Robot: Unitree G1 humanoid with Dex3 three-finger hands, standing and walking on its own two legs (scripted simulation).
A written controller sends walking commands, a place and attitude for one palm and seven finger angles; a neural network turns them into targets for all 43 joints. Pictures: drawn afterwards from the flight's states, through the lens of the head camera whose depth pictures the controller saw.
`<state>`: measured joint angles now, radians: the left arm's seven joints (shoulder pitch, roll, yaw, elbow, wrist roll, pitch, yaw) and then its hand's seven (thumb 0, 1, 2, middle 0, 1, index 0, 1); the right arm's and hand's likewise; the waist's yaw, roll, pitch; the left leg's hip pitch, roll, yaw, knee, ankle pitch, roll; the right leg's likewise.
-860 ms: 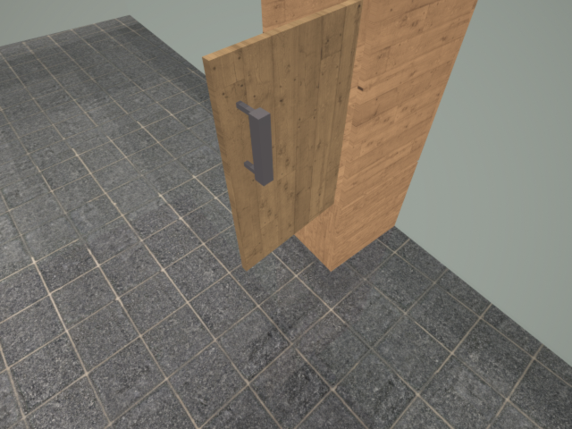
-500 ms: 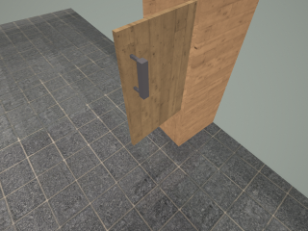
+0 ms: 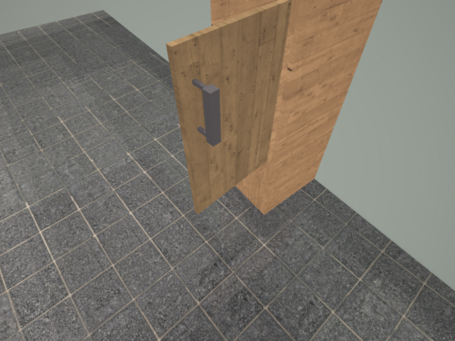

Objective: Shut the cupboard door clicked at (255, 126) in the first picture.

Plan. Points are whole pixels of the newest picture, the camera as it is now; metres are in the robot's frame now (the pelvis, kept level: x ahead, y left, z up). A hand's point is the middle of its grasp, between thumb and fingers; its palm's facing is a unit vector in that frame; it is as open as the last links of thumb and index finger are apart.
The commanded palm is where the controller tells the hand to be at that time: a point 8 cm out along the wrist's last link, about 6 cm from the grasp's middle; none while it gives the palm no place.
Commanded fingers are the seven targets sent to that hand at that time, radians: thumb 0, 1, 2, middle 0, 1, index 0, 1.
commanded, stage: walk around to get in front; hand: left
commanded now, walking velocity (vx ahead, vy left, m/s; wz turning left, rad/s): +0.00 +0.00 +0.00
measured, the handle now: (205, 113) +0.57 +0.08 +0.08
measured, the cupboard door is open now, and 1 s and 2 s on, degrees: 96 96 96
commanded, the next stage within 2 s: none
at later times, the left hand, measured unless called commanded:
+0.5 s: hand out of the picture +0.07 +0.20 -0.18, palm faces -0.13 -0.96 -0.24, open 7.4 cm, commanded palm none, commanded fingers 0.00 0.90 0.90 -0.20 -0.30 -0.20 -0.30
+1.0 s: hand out of the picture +0.12 +0.18 -0.19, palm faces -0.36 -0.90 -0.23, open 7.4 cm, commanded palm none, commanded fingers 0.00 0.90 0.90 -0.20 -0.30 -0.20 -0.30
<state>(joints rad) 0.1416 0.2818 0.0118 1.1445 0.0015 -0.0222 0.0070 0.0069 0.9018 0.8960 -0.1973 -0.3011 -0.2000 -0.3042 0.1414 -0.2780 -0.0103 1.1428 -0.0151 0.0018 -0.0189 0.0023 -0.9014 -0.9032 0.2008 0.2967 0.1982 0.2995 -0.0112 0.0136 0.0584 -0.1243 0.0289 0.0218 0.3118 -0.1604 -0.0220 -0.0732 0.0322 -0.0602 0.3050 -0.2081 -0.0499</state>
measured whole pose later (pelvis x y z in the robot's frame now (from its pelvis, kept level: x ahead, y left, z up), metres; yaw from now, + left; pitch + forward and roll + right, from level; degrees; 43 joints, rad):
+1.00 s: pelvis -0.03 +0.01 -0.02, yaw -26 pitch +2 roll +0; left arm 0.18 0.26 0.09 0.93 0.02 0.06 -0.02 0.01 0.90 0.90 -0.20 -0.30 -0.20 -0.30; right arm 0.09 -0.20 -0.04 0.88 -0.02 0.00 -0.04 0.00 -0.90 -0.90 0.20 0.30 0.20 0.30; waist 0.03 -0.04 0.09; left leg -0.28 0.05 0.00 0.56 -0.31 -0.02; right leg -0.46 0.08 0.09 0.86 -0.47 0.02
